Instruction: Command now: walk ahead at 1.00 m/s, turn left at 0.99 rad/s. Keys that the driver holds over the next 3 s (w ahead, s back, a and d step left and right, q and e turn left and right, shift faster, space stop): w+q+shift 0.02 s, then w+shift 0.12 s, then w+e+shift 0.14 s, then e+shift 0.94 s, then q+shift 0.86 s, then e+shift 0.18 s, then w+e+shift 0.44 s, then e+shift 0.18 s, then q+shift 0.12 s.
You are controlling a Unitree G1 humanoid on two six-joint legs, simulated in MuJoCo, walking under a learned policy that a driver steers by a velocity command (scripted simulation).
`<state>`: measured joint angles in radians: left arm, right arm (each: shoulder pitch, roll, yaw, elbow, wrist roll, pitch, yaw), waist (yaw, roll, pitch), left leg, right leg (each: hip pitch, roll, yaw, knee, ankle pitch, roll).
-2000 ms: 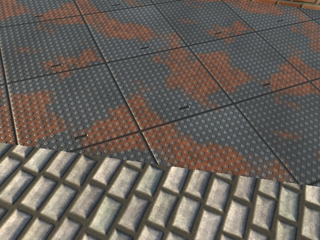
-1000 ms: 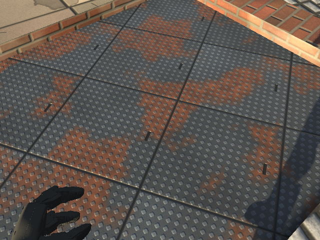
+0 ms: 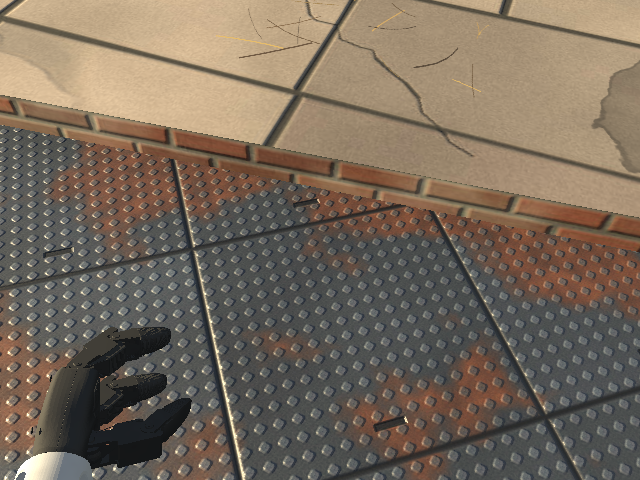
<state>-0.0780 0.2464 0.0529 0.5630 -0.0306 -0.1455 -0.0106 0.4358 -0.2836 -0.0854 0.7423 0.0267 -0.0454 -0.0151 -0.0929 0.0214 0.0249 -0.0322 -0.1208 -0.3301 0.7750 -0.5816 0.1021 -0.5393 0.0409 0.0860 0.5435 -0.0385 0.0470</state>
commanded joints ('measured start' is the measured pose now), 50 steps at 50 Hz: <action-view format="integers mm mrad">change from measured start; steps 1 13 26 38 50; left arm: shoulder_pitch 483 429 537 344 234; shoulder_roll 245 131 138 161 268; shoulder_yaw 83 25 17 61 80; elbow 42 192 138 39 -93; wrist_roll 36 9 -4 16 29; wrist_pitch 1 20 115 220 169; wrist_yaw -11 -8 44 -23 47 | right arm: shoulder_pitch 72 -415 -212 -461 -414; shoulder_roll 8 -10 -72 -157 -115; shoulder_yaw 46 66 20 -33 -14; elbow -150 -262 -192 -94 -79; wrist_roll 62 -27 -40 9 -39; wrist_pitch -15 -50 -25 -16 17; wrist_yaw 4 47 27 5 -5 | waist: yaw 178 107 50 156 83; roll -521 -29 108 60 -89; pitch -464 114 -301 -89 -182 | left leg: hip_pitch -820 -751 181 -192 -567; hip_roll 75 251 516 476 98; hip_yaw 100 247 24 490 209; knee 708 151 -297 -393 221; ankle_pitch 65 506 1119 676 228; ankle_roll -37 -71 147 20 -150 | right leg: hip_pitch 1111 356 -218 185 382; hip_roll -474 -240 -118 -130 -197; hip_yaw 934 196 -18 -146 341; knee -251 -432 870 194 -194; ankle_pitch -919 -129 -486 -98 86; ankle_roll -263 -278 32 -68 -266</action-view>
